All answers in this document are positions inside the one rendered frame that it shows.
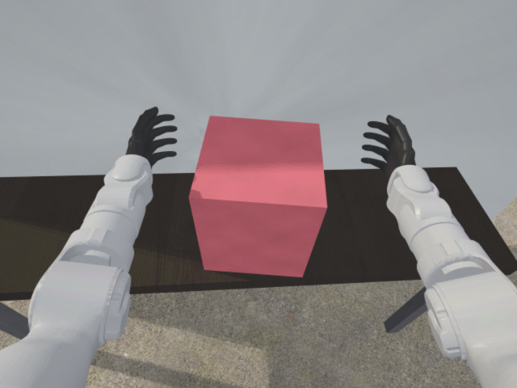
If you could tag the robot right upper arm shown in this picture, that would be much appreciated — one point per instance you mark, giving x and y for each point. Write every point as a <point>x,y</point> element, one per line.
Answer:
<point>474,318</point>

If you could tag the left robot hand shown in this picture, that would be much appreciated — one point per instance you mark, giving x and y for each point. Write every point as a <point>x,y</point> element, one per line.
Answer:
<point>142,140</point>

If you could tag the robot left forearm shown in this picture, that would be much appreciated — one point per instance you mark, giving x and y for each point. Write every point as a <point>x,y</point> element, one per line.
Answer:
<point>112,223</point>

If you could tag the robot left upper arm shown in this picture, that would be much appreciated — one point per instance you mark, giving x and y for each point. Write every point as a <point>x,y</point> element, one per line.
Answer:
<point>79,307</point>

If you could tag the right robot hand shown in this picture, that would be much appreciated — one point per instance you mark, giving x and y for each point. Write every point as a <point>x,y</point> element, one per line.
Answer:
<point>399,145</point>

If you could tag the carton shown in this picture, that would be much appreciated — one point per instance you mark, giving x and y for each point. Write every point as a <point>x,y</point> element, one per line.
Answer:
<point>258,197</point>

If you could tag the robot right forearm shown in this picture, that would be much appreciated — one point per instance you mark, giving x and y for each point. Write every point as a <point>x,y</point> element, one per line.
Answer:
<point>440,245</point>

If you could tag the table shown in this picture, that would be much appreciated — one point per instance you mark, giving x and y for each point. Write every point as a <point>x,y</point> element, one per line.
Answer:
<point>359,240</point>

